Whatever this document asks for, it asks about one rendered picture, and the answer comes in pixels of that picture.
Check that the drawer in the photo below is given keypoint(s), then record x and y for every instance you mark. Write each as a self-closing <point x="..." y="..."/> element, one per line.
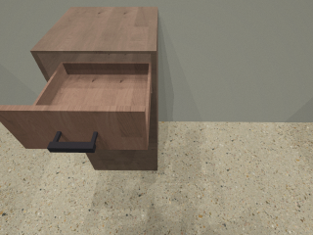
<point x="80" y="98"/>

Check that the handle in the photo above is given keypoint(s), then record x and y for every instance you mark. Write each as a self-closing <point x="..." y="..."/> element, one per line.
<point x="57" y="146"/>

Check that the cabinet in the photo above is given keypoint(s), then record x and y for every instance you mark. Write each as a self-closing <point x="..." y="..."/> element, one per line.
<point x="107" y="35"/>

